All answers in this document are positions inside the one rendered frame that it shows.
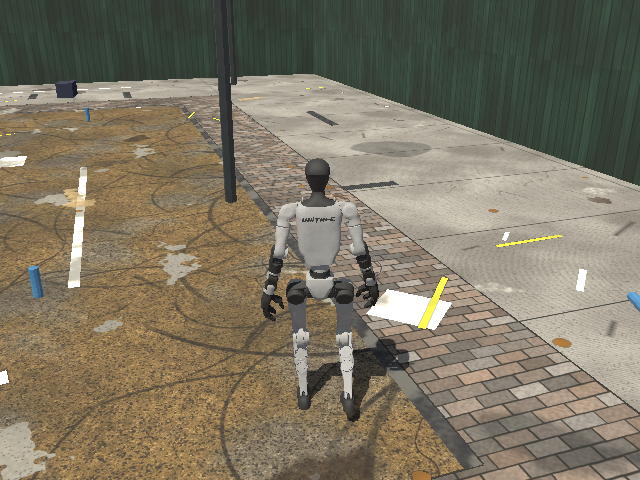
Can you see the robot right forearm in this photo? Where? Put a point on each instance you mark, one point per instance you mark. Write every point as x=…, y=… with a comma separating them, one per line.
x=366, y=267

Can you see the robot head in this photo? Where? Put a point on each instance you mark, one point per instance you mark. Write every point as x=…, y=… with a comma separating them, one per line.
x=317, y=173

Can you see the right robot upper arm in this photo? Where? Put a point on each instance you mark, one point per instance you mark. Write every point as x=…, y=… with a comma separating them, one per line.
x=350, y=211

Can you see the right robot hand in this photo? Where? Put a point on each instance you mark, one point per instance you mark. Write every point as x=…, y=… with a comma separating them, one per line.
x=373, y=293

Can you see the left robot upper arm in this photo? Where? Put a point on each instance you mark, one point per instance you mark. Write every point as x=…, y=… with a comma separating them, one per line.
x=286, y=213

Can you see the robot left forearm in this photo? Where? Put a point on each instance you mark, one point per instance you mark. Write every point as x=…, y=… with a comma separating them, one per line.
x=273, y=273

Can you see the left robot hand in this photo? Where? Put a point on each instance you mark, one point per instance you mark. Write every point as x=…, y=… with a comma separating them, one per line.
x=265, y=305

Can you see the robot left shin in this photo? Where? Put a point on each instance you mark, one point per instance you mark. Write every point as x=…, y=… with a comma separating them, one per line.
x=301, y=363

